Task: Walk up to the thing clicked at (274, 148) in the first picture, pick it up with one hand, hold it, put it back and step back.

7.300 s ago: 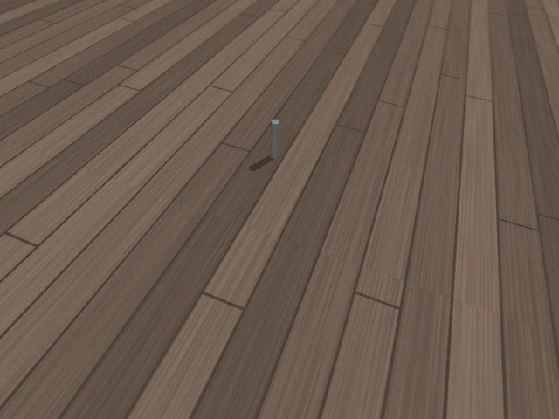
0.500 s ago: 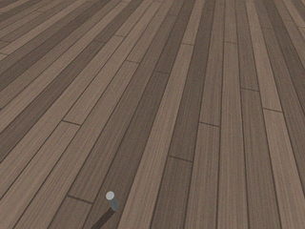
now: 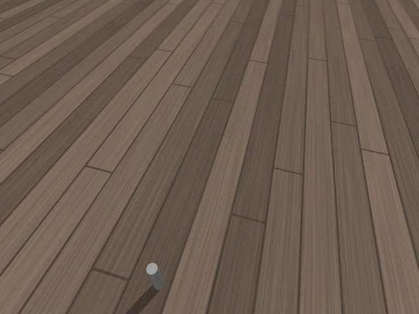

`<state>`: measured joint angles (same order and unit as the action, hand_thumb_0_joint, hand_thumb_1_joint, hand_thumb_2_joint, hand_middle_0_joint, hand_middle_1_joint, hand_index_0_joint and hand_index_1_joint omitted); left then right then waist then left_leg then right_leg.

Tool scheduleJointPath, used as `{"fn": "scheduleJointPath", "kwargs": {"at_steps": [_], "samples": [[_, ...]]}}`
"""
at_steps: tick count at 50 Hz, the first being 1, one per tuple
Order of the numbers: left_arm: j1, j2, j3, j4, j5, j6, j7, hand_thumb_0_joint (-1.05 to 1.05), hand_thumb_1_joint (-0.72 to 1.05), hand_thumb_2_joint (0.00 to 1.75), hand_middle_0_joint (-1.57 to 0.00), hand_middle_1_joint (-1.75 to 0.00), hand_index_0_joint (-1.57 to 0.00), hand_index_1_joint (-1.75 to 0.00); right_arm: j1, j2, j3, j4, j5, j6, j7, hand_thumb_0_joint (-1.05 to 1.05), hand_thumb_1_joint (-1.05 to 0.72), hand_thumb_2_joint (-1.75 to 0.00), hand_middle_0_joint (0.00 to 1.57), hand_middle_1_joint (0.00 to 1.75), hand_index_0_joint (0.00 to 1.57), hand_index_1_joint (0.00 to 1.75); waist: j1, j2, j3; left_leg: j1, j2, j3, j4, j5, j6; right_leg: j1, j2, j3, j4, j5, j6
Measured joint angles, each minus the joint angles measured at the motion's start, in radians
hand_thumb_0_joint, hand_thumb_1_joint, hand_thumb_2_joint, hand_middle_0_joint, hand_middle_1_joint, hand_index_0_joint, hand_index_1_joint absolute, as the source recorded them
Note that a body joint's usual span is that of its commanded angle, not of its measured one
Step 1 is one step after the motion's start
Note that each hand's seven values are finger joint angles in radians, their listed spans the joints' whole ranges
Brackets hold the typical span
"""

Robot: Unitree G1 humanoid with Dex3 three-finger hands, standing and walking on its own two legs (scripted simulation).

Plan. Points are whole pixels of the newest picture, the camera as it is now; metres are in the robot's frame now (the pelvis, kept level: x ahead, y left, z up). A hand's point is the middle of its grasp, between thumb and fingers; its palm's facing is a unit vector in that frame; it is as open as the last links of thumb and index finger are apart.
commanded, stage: stand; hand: left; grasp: from the side
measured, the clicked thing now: (155, 277) +0.36 +0.21 -0.67
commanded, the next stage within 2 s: go down in 0.34 s
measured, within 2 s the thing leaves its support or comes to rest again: neither
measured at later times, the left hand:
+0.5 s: hand out of the picture +0.08 +0.25 -0.16, palm faces +0.01 -0.94 -0.34, open 7.5 cm
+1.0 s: hand out of the picture +0.14 +0.28 -0.20, palm faces +0.07 -0.94 -0.33, open 16.7 cm
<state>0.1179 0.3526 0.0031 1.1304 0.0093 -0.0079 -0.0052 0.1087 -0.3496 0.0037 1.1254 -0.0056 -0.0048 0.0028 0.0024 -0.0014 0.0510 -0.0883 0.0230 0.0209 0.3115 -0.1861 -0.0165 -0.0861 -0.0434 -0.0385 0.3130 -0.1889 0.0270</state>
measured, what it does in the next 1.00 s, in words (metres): lowers itself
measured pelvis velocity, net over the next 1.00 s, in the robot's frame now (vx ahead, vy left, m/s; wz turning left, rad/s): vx -0.01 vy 0.01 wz -0.01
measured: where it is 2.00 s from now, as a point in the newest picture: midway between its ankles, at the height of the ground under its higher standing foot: outside the picture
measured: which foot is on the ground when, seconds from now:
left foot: down 0.00-1.00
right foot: down 0.00-1.00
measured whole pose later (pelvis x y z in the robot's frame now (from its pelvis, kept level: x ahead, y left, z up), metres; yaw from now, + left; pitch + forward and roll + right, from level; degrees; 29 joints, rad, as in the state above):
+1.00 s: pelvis -0.01 +0.01 -0.07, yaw +0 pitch +13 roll -1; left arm 0.16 0.35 0.25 0.69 0.04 0.11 -0.09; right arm 0.25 -0.25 -0.04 0.63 0.03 -0.09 -0.03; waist -0.03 0.00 -0.07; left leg -0.74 0.04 0.00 0.97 -0.47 -0.01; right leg -0.72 -0.04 -0.03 0.93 -0.45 0.03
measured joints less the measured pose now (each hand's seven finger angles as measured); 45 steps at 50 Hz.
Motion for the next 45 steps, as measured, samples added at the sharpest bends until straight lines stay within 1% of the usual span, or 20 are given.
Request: {"fn": "scheduleJointPath", "kwargs": {"at_steps": [23,24,26,28,30,32,34,37,41,45], "samples": [[0.005,-0.001,0.000,-0.002,0.000,0.001,-0.001,0.00,0.90,0.90,-0.21,-0.29,-0.20,-0.30,0.005,-0.001,0.002,0.000,-0.001,0.000,0.000,0.01,-0.90,-0.90,0.21,0.30,0.21,0.30,0.000,0.001,0.002,-0.004,0.001,-0.001,0.001,-0.002,-0.001,-0.004,0.001,-0.001,0.002,-0.002,-0.001],[0.012,-0.004,0.006,-0.027,-0.010,0.003,0.004,0.01,0.89,0.89,-0.21,-0.29,-0.20,-0.29,0.018,-0.001,0.004,-0.035,0.014,0.005,-0.008,0.01,-0.91,-0.90,0.21,0.30,0.21,0.30,-0.002,0.001,-0.004,-0.025,0.000,-0.003,0.017,-0.007,0.000,-0.024,0.000,-0.002,0.017,-0.008,-0.001],[-0.018,-0.017,0.030,-0.061,-0.024,-0.015,0.016,0.01,0.86,0.86,-0.20,-0.26,-0.20,-0.26,0.053,0.009,0.002,-0.129,0.041,-0.016,-0.027,0.01,-0.92,-0.90,0.21,0.30,0.20,0.30,-0.003,0.002,0.005,-0.079,-0.001,-0.010,0.065,-0.022,0.001,-0.073,-0.002,-0.008,0.062,-0.024,-0.003],[-0.082,-0.024,0.065,-0.047,-0.014,-0.019,0.011,0.01,0.80,0.80,-0.18,-0.21,-0.17,-0.22,0.069,0.027,-0.003,-0.197,0.051,-0.027,-0.036,0.01,-0.94,-0.91,0.21,0.30,0.20,0.30,-0.004,0.000,0.008,-0.143,0.002,-0.015,0.118,-0.038,0.000,-0.134,-0.001,-0.011,0.110,-0.038,-0.006],[-0.143,-0.017,0.107,-0.032,0.012,-0.014,-0.004,0.01,0.71,0.71,-0.15,-0.17,-0.14,-0.17,0.076,0.053,-0.011,-0.246,0.045,-0.033,-0.038,0.01,-0.95,-0.91,0.21,0.30,0.20,0.30,-0.008,-0.009,0.002,-0.212,0.006,-0.016,0.173,-0.056,-0.002,-0.203,0.001,-0.009,0.165,-0.056,-0.008],[-0.173,-0.007,0.152,-0.044,0.037,-0.009,-0.018,0.01,0.61,0.60,-0.12,-0.14,-0.11,-0.14,0.089,0.078,-0.019,-0.287,0.036,-0.036,-0.033,0.01,-0.95,-0.91,0.21,0.30,0.20,0.30,-0.014,-0.019,-0.016,-0.275,0.011,-0.014,0.229,-0.078,-0.004,-0.267,0.005,-0.005,0.219,-0.076,-0.011],[-0.176,0.002,0.181,-0.073,0.051,0.001,-0.028,0.01,0.49,0.50,-0.10,-0.11,-0.09,-0.11,0.104,0.096,-0.023,-0.321,0.032,-0.036,-0.029,0.01,-0.95,-0.91,0.21,0.30,0.20,0.30,-0.021,-0.024,-0.030,-0.319,0.015,-0.011,0.277,-0.100,-0.005,-0.312,0.008,0.000,0.264,-0.095,-0.012],[-0.157,0.009,0.206,-0.118,0.059,0.030,-0.042,0.00,0.32,0.36,-0.08,-0.09,-0.07,-0.08,0.126,0.109,-0.027,-0.361,0.032,-0.034,-0.024,0.01,-0.94,-0.91,0.21,0.30,0.20,0.30,-0.033,-0.022,-0.053,-0.372,0.018,-0.010,0.339,-0.132,-0.004,-0.364,0.009,0.004,0.321,-0.122,-0.011],[-0.105,0.014,0.235,-0.188,0.059,0.061,-0.064,0.00,0.09,0.23,-0.07,-0.07,-0.06,-0.07,0.145,0.108,-0.032,-0.411,0.033,-0.036,-0.016,0.01,-0.93,-0.90,0.21,0.30,0.20,0.30,-0.042,-0.013,-0.086,-0.465,0.021,-0.010,0.446,-0.184,0.000,-0.454,0.009,0.008,0.419,-0.167,-0.007],[-0.033,0.013,0.244,-0.294,0.050,0.084,-0.082,0.00,-0.13,0.14,-0.07,-0.06,-0.06,-0.06,0.152,0.101,-0.040,-0.459,0.032,-0.053,-0.019,0.01,-0.91,-0.90,0.21,0.30,0.20,0.30,-0.040,-0.006,-0.107,-0.558,0.021,-0.012,0.556,-0.236,0.003,-0.545,0.007,0.011,0.523,-0.216,-0.002]]}}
